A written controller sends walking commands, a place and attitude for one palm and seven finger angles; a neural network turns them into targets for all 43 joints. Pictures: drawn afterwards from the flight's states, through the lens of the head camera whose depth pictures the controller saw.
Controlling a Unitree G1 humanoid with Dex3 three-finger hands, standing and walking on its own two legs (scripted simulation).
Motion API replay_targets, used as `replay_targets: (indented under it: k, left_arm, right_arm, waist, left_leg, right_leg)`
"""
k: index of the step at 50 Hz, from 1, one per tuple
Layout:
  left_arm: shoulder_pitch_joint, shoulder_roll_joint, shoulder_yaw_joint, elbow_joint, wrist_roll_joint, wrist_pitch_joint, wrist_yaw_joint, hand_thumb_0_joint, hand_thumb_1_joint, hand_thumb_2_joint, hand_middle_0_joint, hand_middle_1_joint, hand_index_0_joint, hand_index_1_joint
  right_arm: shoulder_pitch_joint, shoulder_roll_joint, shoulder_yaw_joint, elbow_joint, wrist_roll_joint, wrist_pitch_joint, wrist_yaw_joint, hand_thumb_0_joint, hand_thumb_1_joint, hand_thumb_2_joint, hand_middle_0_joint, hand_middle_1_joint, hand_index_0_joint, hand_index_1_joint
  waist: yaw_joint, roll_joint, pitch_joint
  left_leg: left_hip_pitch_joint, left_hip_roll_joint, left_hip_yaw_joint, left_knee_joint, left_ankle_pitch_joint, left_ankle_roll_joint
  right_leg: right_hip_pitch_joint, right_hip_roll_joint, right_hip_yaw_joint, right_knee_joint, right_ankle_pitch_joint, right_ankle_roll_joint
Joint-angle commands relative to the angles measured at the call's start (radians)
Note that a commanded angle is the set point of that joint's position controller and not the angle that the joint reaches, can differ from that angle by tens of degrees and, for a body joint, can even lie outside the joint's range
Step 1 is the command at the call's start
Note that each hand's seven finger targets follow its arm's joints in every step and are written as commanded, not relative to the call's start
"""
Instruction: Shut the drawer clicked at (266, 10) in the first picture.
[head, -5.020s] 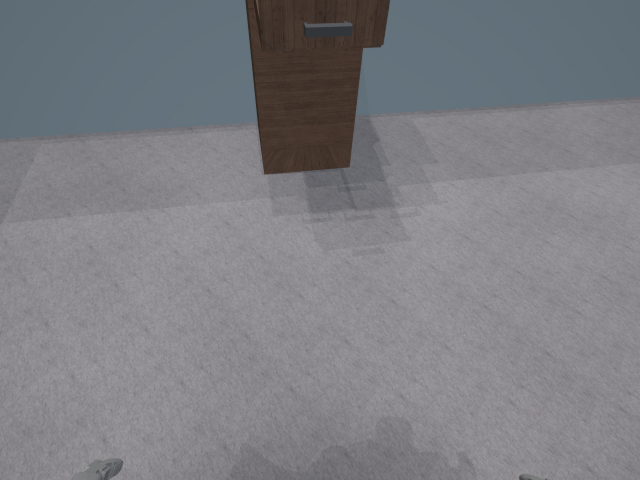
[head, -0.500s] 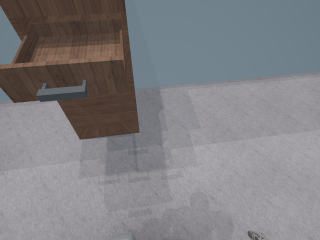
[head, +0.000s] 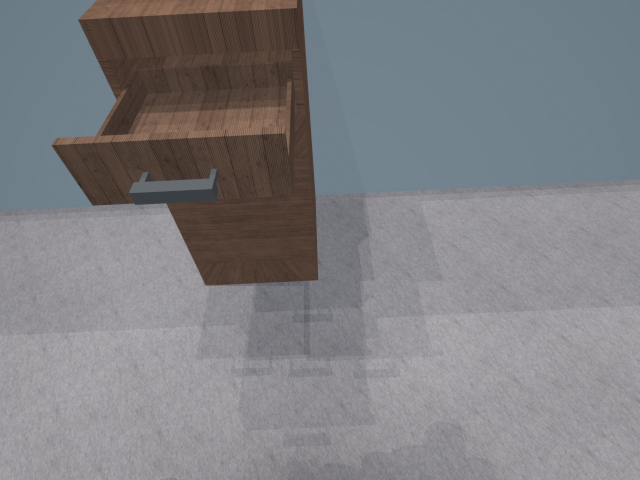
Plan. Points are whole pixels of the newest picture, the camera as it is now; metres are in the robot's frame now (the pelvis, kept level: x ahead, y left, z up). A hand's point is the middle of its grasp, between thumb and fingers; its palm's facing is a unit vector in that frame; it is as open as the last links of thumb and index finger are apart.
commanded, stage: take the last steps up to it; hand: left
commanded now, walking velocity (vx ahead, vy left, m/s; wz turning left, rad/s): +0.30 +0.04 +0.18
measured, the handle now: (177, 183) +0.56 +0.28 +0.04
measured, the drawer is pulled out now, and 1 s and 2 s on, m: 0.30 0.30 0.30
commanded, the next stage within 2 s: come to a stop and stand still in 1.02 s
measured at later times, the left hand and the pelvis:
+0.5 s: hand out of the picture -0.08 +0.21 -0.17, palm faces +0.20 -0.97 -0.16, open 7.4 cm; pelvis +0.04 +0.05 +0.01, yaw +5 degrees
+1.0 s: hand (205, 363) +0.32 +0.23 -0.16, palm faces +0.02 -0.98 -0.21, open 7.4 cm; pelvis +0.20 +0.04 -0.01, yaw +3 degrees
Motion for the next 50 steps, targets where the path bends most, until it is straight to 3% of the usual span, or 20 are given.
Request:
replay_targets:
  k: [1,4,9,15,19,21,22,23,24,25,26,28,31,38,43,45,47,48,49,50]
  left_arm:
    - [0.068,0.211,0.054,-0.052,0.0,-0.028,0.016,0.0,0.9,0.9,-0.2,-0.3,-0.2,-0.3]
    - [0.048,0.141,0.041,-0.039,-0.003,-0.043,0.009,0.0,0.9,0.9,-0.2,-0.3,-0.2,-0.3]
    - [0.178,0.126,0.04,0.031,0.005,-0.068,0.006,0.0,0.9,0.9,-0.2,-0.3,-0.2,-0.3]
    - [0.252,0.144,0.037,0.109,0.014,-0.07,-0.004,0.0,0.9,0.9,-0.2,-0.3,-0.2,-0.3]
    - [0.235,0.151,0.041,0.142,0.012,-0.063,-0.008,0.0,0.9,0.9,-0.2,-0.3,-0.2,-0.3]
    - [0.207,0.128,0.039,0.154,0.002,-0.054,-0.011,0.0,0.9,0.9,-0.2,-0.3,-0.2,-0.3]
    - [0.201,0.089,0.029,0.148,0.001,-0.05,-0.015,0.0,0.9,0.9,-0.2,-0.3,-0.2,-0.3]
    - [0.182,0.023,0.017,0.126,-0.002,-0.048,-0.021,0.0,0.9,0.9,-0.2,-0.3,-0.2,-0.3]
    - [0.126,0.027,0.013,0.081,0.007,-0.048,-0.02,0.0,0.9,0.9,-0.2,-0.3,-0.2,-0.3]
    - [0.08,0.038,0.017,0.08,0.014,-0.045,-0.016,0.0,0.9,0.9,-0.2,-0.3,-0.2,-0.3]
    - [0.066,0.045,0.023,0.09,0.011,-0.045,-0.023,0.0,0.9,0.9,-0.2,-0.3,-0.2,-0.3]
    - [0.121,0.021,0.025,0.13,0.013,-0.044,-0.037,0.0,0.9,0.9,-0.2,-0.3,-0.2,-0.3]
    - [0.158,0.01,0.024,0.149,0.009,-0.035,-0.036,0.0,0.9,0.9,-0.2,-0.3,-0.2,-0.3]
    - [-0.016,0.014,0.025,0.083,0.004,-0.023,-0.038,0.0,0.9,0.9,-0.2,-0.3,-0.2,-0.3]
    - [-0.139,0.005,0.02,0.035,-0.001,-0.034,-0.038,0.0,0.9,0.9,-0.2,-0.3,-0.2,-0.3]
    - [-0.116,0.013,0.023,0.036,0.0,-0.039,-0.035,0.0,0.9,0.9,-0.2,-0.3,-0.2,-0.3]
    - [0.068,0.043,0.031,0.094,0.003,-0.057,-0.031,0.0,0.9,0.9,-0.2,-0.3,-0.2,-0.3]
    - [0.191,0.098,0.047,0.134,0.007,-0.072,-0.025,0.0,0.9,0.9,-0.2,-0.3,-0.2,-0.3]
    - [0.306,0.203,0.073,0.156,0.008,-0.083,-0.01,0.0,0.9,0.9,-0.2,-0.3,-0.2,-0.3]
    - [0.341,0.242,0.071,0.169,-0.013,-0.076,-0.009,0.0,0.9,0.9,-0.2,-0.3,-0.2,-0.3]
  right_arm:
    - [-0.012,-0.096,-0.045,-0.067,-0.008,-0.004,-0.01,0.0,-0.9,-0.9,0.2,0.3,0.2,0.3]
    - [0.04,-0.09,-0.045,-0.011,-0.018,-0.014,0.007,0.0,-0.9,-0.9,0.2,0.3,0.2,0.3]
    - [-0.001,-0.061,-0.04,0.007,-0.021,-0.031,0.016,0.0,-0.9,-0.9,0.2,0.3,0.2,0.3]
    - [-0.041,-0.031,-0.024,0.006,-0.015,-0.05,0.02,0.0,-0.9,-0.9,0.2,0.3,0.2,0.3]
    - [0.006,-0.013,-0.013,0.022,-0.01,-0.068,0.017,0.0,-0.9,-0.9,0.2,0.3,0.2,0.3]
    - [0.113,-0.023,-0.01,0.066,-0.009,-0.084,0.004,0.0,-0.9,-0.9,0.2,0.3,0.2,0.3]
    - [0.206,-0.074,-0.02,0.093,-0.009,-0.093,-0.008,0.0,-0.9,-0.9,0.2,0.3,0.2,0.3]
    - [0.302,-0.161,-0.042,0.12,-0.019,-0.096,-0.02,0.0,-0.9,-0.9,0.2,0.3,0.2,0.3]
    - [0.362,-0.213,-0.05,0.122,-0.017,-0.089,-0.024,0.0,-0.9,-0.9,0.2,0.3,0.2,0.3]
    - [0.33,-0.184,-0.041,0.126,-0.019,-0.092,-0.032,0.0,-0.9,-0.9,0.2,0.3,0.2,0.3]
    - [0.266,-0.132,-0.028,0.112,-0.014,-0.094,-0.036,0.0,-0.9,-0.9,0.2,0.3,0.2,0.3]
    - [0.19,-0.056,-0.009,0.093,-0.011,-0.114,-0.038,0.0,-0.9,-0.9,0.2,0.3,0.2,0.3]
    - [0.206,-0.043,0.0,0.109,-0.002,-0.136,-0.045,0.0,-0.9,-0.9,0.2,0.3,0.2,0.3]
    - [0.292,-0.033,-0.001,0.161,-0.005,-0.139,-0.05,0.0,-0.9,-0.9,0.2,0.3,0.2,0.3]
    - [0.334,-0.042,-0.009,0.191,-0.02,-0.128,-0.049,0.0,-0.9,-0.9,0.2,0.3,0.2,0.3]
    - [0.327,-0.047,-0.01,0.199,-0.021,-0.123,-0.05,0.0,-0.9,-0.9,0.2,0.3,0.2,0.3]
    - [0.308,-0.065,-0.013,0.201,-0.012,-0.12,-0.049,0.0,-0.9,-0.9,0.2,0.3,0.2,0.3]
    - [0.307,-0.048,-0.012,0.195,-0.001,-0.123,-0.042,0.0,-0.9,-0.9,0.2,0.3,0.2,0.3]
    - [0.346,0.005,-0.006,0.169,0.012,-0.125,-0.035,0.0,-0.9,-0.9,0.2,0.3,0.2,0.3]
    - [0.305,0.005,-0.006,0.144,0.016,-0.119,-0.042,0.0,-0.9,-0.9,0.2,0.3,0.2,0.3]
  waist:
    - [0.027,-0.268,-0.061]
    - [0.01,-0.192,-0.009]
    - [0.057,-0.156,0.025]
    - [0.079,-0.196,0.029]
    - [0.047,-0.195,0.02]
    - [-0.008,-0.127,0.006]
    - [-0.051,0.019,-0.019]
    - [-0.087,0.252,-0.008]
    - [-0.102,0.246,0.017]
    - [-0.1,0.229,0.039]
    - [-0.071,0.156,0.108]
    - [-0.017,0.055,0.113]
    - [0.014,0.061,0.057]
    - [-0.004,0.061,0.112]
    - [-0.04,0.069,0.125]
    - [-0.023,0.068,0.111]
    - [0.059,0.04,-0.012]
    - [0.109,-0.009,-0.107]
    - [0.133,-0.228,-0.249]
    - [0.125,-0.196,-0.257]
  left_leg:
    - [-0.17,0.012,-0.059,0.451,-0.182,-0.008]
    - [-0.236,0.052,-0.026,0.521,-0.007,-0.022]
    - [-0.275,0.088,0.018,0.396,0.027,-0.031]
    - [-0.193,0.089,0.08,0.147,-0.027,-0.015]
    - [0.002,0.059,0.136,-0.041,-0.023,0.003]
    - [0.235,0.038,0.173,-0.201,0.05,0.003]
    - [0.369,0.114,0.072,-0.261,-0.03,0.019]
    - [0.415,0.333,-0.233,-0.399,-0.221,0.095]
    - [0.382,0.445,-0.404,-0.489,-0.308,0.163]
    - [0.327,0.439,-0.389,-0.513,-0.321,0.175]
    - [0.241,0.408,-0.323,-0.52,-0.281,0.173]
    - [0.187,0.326,-0.147,-0.513,-0.046,0.144]
    - [0.241,0.285,-0.028,-0.486,0.275,0.148]
    - [0.3,0.293,0.021,-0.466,0.458,0.17]
    - [0.315,0.302,0.048,-0.404,0.559,0.155]
    - [0.286,0.307,0.055,-0.334,0.675,0.146]
    - [0.286,0.253,0.1,-0.115,0.799,0.104]
    - [0.134,0.217,0.12,0.083,0.683,0.068]
    - [-0.107,0.075,0.185,0.403,0.152,0.017]
    - [-0.165,0.03,0.098,0.642,-0.28,0.014]
  right_leg:
    - [0.039,-0.358,0.343,-0.361,0.13,-0.167]
    - [0.082,-0.266,0.2,-0.387,-0.017,-0.116]
    - [0.166,-0.288,0.202,-0.439,-0.127,-0.13]
    - [0.17,-0.291,0.187,-0.462,-0.16,-0.151]
    - [0.067,-0.26,0.13,-0.409,-0.173,-0.139]
    - [-0.07,-0.197,0.064,-0.311,-0.214,-0.098]
    - [-0.174,-0.145,0.012,-0.158,-0.209,-0.063]
    - [-0.334,-0.042,-0.093,0.114,-0.227,-0.018]
    - [-0.424,-0.019,-0.057,0.305,-0.29,-0.018]
    - [-0.448,-0.051,0.007,0.439,-0.253,-0.028]
    - [-0.454,-0.082,0.034,0.502,-0.167,-0.031]
    - [-0.39,-0.104,0.038,0.516,-0.016,-0.016]
    - [-0.37,-0.099,0.028,0.506,0.059,0.008]
    - [-0.439,-0.104,0.005,0.344,0.119,0.017]
    - [-0.333,-0.067,-0.034,0.133,0.085,-0.02]
    - [-0.212,-0.032,-0.056,0.071,0.058,-0.041]
    - [0.04,0.027,-0.101,-0.052,0.138,-0.057]
    - [0.296,-0.039,-0.016,-0.071,0.24,-0.089]
    - [0.536,-0.321,0.331,-0.12,0.494,-0.199]
    - [0.471,-0.452,0.465,-0.211,0.644,-0.293]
